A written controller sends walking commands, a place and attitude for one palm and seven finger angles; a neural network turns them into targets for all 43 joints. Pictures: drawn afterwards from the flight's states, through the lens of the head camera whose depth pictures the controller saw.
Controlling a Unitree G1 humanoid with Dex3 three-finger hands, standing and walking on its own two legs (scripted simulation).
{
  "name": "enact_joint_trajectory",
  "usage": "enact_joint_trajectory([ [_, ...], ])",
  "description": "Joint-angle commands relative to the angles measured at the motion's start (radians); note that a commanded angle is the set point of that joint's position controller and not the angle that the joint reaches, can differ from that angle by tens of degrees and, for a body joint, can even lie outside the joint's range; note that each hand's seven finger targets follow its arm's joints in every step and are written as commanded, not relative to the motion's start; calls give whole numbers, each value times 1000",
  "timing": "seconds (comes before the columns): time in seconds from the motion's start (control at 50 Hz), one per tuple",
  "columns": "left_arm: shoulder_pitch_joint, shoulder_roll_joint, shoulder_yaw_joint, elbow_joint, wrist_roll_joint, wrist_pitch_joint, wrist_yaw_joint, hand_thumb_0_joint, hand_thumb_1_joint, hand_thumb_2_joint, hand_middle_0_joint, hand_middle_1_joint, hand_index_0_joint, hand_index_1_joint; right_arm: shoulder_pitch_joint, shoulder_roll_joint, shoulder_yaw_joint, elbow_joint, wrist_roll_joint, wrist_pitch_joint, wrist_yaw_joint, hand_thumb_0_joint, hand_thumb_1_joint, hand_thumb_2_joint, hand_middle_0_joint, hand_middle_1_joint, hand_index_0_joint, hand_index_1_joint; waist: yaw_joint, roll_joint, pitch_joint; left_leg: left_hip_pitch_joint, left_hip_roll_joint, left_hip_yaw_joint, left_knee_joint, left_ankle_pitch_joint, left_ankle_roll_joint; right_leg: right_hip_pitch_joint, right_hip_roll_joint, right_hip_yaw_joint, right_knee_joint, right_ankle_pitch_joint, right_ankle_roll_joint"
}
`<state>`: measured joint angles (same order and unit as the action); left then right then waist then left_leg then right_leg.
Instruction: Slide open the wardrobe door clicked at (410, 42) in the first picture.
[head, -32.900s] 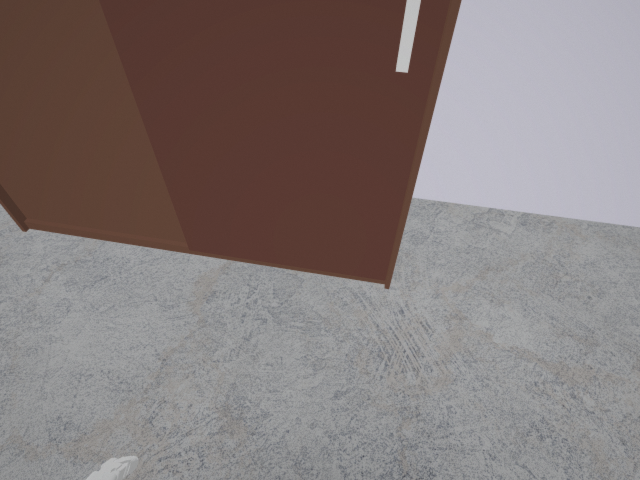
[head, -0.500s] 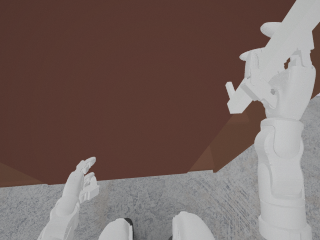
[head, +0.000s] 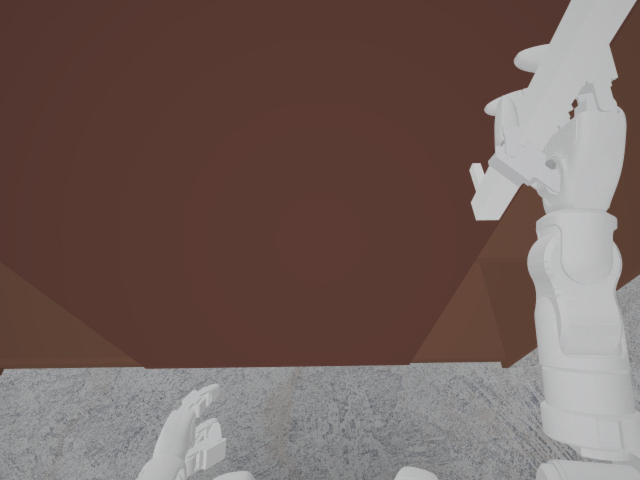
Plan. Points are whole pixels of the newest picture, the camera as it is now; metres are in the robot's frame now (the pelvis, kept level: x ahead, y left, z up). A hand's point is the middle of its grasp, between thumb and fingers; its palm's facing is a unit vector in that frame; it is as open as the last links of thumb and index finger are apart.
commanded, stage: step sideways, sliding the door along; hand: right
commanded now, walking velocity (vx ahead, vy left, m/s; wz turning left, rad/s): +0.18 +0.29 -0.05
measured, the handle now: (531, 92) +0.40 -0.20 +0.25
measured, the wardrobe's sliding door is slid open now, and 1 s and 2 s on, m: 0.30 0.50 0.67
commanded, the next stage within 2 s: none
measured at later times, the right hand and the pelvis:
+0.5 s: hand (399, 145) +0.37 -0.08 +0.23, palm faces +0.11 +0.99 +0.00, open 6.3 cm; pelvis -0.01 +0.08 +0.01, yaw -2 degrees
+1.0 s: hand (280, 147) +0.37 +0.03 +0.23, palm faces +0.13 +0.99 +0.00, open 6.4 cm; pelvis +0.00 +0.18 -0.02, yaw -6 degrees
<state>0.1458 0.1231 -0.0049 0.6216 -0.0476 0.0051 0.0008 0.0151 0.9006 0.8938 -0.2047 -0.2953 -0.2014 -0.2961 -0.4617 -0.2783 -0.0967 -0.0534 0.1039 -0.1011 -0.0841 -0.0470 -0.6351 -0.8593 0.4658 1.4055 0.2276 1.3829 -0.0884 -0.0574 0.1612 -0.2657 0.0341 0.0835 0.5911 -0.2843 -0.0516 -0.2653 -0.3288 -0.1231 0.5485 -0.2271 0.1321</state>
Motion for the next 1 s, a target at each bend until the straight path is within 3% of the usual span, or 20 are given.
enact_joint_trajectory([
  [0.0, -165, 118, 33, -178, -30, -76, 10, 0, 900, 900, -200, -300, -200, -300, -436, -44, 120, -289, -40, -78, 15, 0, -900, -900, 450, 1400, 450, 1400, 65, 301, -448, 349, 244, -238, -242, 579, 135, -192, 201, -5, 444, -399, -115],
  [0.04, -190, 125, 25, -154, 1, -80, 37, 0, 900, 900, -200, -300, -200, -300, -451, -42, 123, -329, -39, -65, -8, 0, -900, -900, 450, 1400, 450, 1400, 29, 294, -405, 341, 337, -320, -192, 797, 211, -364, 260, 110, 746, -485, -115],
  [0.06, -176, 169, 48, -148, -3, -84, 39, 0, 900, 900, -200, -300, -200, -300, -504, -6, 167, -409, -24, -66, -3, 0, -900, -900, 450, 1400, 450, 1400, 49, 467, -438, 414, 301, -331, -155, 794, 206, -373, 256, 136, 758, -452, -110],
  [0.18, -155, 185, 46, -133, 9, 5, 46, 0, 900, 900, -200, -300, -200, -300, -484, -17, 86, -307, -47, -67, -36, 0, -900, -900, 450, 1400, 450, 1400, 71, 282, -450, 339, 213, -80, -60, 621, 222, -124, 256, 8, 152, -197, -109],
  [0.22, -109, 205, 61, -125, 20, 3, 55, 0, 900, 900, -200, -300, -200, -300, -518, 25, 137, -305, -46, -86, -16, 0, -900, -900, 450, 1400, 450, 1400, 123, 86, -505, 40, 137, -11, 124, 409, 150, 301, 223, -15, -138, 100, -114],
  [0.26, -103, 241, 81, -146, 21, -27, 42, 0, 900, 900, -200, -300, -200, -300, -576, 85, 192, -306, -21, -104, -1, 0, -900, -900, 450, 1400, 450, 1400, 110, -289, -567, -400, -13, -98, 563, -308, 60, 618, -289, 644, -154, 661, -314],
  [0.28, -112, 234, 72, -156, 9, -14, 23, 0, 900, 900, -200, -300, -200, -300, -559, 76, 182, -219, -26, -95, 0, 0, -900, -900, 450, 1400, 450, 1400, 111, -176, -534, -367, 0, -178, 689, -281, 71, 552, -304, 653, -134, 664, -363],
  [0.36, -170, 230, 69, -110, 18, -14, 9, 0, 900, 900, -200, -300, -200, -300, -621, 14, 134, -229, -47, -83, 12, 0, -900, -900, 450, 1400, 450, 1400, 101, -106, -355, -437, 51, -172, 809, -49, 25, 257, -189, 335, -195, 294, -274],
  [0.48, -113, 219, 79, -125, 13, -30, 24, 0, 900, 900, -200, -300, -200, -300, -602, 61, 180, -173, -44, -48, 46, 0, -900, -900, 450, 1400, 450, 1400, 110, -209, -402, -286, 32, -9, 505, 36, -11, 263, -58, 60, -216, 254, -205],
  [0.64, -104, 196, 58, -146, -5, -80, 13, 0, 900, 900, -200, -300, -200, -300, -616, 127, 247, -158, -20, -62, 46, 0, -900, -900, 450, 1400, 450, 1400, 102, -302, -464, 0, -38, 62, 31, -75, -4, 284, -59, 58, -45, 425, -205],
  [0.68, -116, 182, 46, -148, -24, -93, 13, 0, 900, 900, -200, -300, -200, -300, -598, 139, 269, -172, -24, -56, 41, 0, -900, -900, 450, 1400, 450, 1400, 86, -171, -478, 146, -24, 42, -144, 124, 4, 200, 18, 57, 90, 282, -170],
  [0.72, -138, 127, 32, -155, -31, -95, 20, 0, 900, 900, -200, -300, -200, -300, -600, 41, 224, -191, -44, -52, 18, 0, -900, -900, 450, 1400, 450, 1400, 70, 320, -471, 336, 259, -244, -231, 625, 122, -165, 204, 36, 417, -337, -112],
  [0.74, -179, 131, 34, -155, -15, -100, 36, 0, 900, 900, -200, -300, -200, -300, -581, 2, 204, -201, -49, -52, 10, 0, -900, -900, 450, 1400, 450, 1400, 36, 386, -437, 318, 341, -340, -203, 808, 184, -295, 289, 78, 646, -497, -103],
  [0.76, -173, 129, 25, -134, 0, -102, 39, 0, 900, 900, -200, -300, -200, -300, -602, -1, 189, -245, -44, -59, 2, 0, -900, -900, 450, 1400, 450, 1400, 36, 277, -411, 294, 347, -315, -175, 843, 196, -320, 272, 114, 719, -466, -106],
  [0.78, -176, 167, 47, -123, -11, -100, 45, 0, 900, 900, -200, -300, -200, -300, -610, 6, 202, -320, -19, -62, -4, 0, -900, -900, 450, 1400, 450, 1400, 61, 430, -422, 403, 333, -346, -149, 934, 209, -382, 271, 116, 743, -478, -99],
  [0.86, -171, 157, 40, -124, -7, -43, 38, 0, 900, 900, -200, -300, -200, -300, -589, 138, 274, -349, -29, -90, -6, 0, -900, -900, 450, 1400, 450, 1400, 90, 376, -443, 427, 225, -100, -10, 900, 202, -208, 256, 41, 250, -297, -101],
  [0.9, -142, 184, 62, -116, 5, -18, 47, 0, 900, 900, -200, -300, -200, -300, -539, 52, 186, -304, -37, -110, -4, 0, -900, -900, 450, 1400, 450, 1400, 117, 199, -485, 226, 148, -3, 151, 683, 136, 134, 250, -48, -127, 87, -93],
  [0.92, -117, 221, 89, -120, 16, -17, 50, 0, 900, 900, -200, -300, -200, -300, -545, 53, 193, -316, -28, -120, 9, 0, -900, -900, 450, 1400, 450, 1400, 136, 54, -525, -89, 100, 3, 313, 358, 86, 458, 94, 97, -147, 360, -144],
  [0.94, -110, 264, 108, -135, 23, -28, 41, 0, 900, 900, -200, -300, -200, -300, -554, 98, 218, -331, -15, -120, 17, 0, -900, -900, 450, 1400, 450, 1400, 108, -214, -598, -347, 6, -43, 507, -286, 34, 628, -241, 491, -114, 870, -278],
  [0.98, -131, 273, 104, -151, -2, -24, -14, 0, 900, 900, -200, -300, -200, -300, -584, 101, 198, -206, -22, -108, 28, 0, -900, -900, 450, 1400, 450, 1400, 106, -56, -593, -321, 25, -186, 732, -290, 56, 489, -293, 486, -89, 651, -345],
])
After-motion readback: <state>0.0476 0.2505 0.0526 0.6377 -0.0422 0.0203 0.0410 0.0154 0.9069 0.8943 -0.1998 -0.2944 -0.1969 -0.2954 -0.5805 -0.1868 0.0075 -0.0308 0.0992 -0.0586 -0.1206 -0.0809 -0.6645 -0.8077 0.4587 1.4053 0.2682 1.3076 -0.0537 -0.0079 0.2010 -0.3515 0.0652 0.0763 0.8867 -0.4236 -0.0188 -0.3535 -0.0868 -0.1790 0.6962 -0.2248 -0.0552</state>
